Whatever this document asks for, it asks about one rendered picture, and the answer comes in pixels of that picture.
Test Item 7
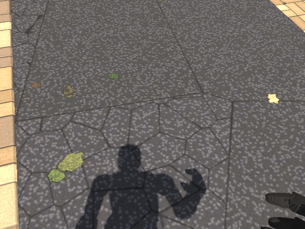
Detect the right robot hand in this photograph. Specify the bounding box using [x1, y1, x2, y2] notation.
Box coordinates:
[260, 192, 305, 229]

